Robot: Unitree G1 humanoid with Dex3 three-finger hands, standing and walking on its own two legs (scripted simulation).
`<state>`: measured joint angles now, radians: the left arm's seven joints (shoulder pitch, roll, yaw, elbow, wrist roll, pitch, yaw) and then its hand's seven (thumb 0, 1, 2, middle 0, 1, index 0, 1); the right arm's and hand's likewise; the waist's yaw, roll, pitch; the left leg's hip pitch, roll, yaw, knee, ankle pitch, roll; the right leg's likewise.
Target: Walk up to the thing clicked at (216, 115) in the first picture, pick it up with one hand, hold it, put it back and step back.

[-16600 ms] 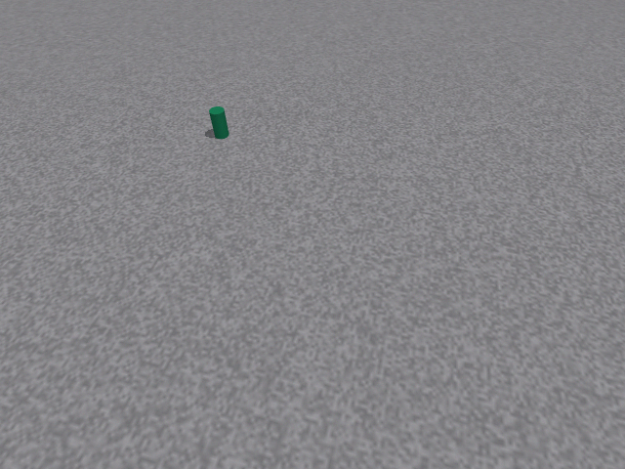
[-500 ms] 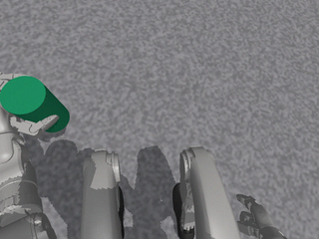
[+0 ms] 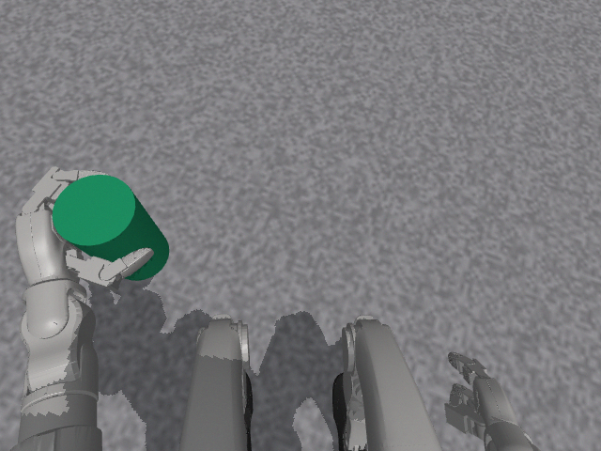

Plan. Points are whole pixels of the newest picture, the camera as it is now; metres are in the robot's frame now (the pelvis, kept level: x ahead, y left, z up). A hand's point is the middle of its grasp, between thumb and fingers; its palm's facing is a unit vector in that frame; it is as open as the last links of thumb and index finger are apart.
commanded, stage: lift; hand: left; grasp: from the side
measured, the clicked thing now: (121, 234) +0.38 +0.24 -0.02
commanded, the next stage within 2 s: hold in 1.40 s
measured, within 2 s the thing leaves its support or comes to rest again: neither
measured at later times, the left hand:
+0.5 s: hand (60, 181) +0.37 +0.22 +0.14, palm faces +0.28 -0.96 -0.07, open 11.3 cm
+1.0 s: hand (48, 140) +0.37 +0.20 +0.20, palm faces +0.30 -0.95 -0.06, open 11.3 cm
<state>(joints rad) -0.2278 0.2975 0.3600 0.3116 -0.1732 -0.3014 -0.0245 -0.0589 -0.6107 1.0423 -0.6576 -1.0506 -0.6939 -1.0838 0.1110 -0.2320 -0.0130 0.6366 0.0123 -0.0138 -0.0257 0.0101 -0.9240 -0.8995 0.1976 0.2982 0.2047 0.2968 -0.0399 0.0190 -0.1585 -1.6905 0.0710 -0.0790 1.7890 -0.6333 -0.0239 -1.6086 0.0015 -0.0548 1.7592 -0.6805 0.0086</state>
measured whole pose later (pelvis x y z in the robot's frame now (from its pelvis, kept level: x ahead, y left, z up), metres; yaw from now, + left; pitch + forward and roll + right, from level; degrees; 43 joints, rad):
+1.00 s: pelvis +0.05 +0.00 +0.17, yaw +4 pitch +13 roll -2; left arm -0.08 0.18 0.15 0.35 -0.12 -0.33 0.11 -0.05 -0.58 0.96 -0.69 -1.00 -0.73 -1.03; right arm 0.22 -0.20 0.01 0.66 -0.02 -0.02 -0.05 0.01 -0.92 -0.90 0.20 0.30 0.20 0.30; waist -0.03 0.02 -0.07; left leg -0.83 0.06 -0.03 1.08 -0.47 -0.03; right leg -0.76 -0.01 -0.05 1.05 -0.51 0.01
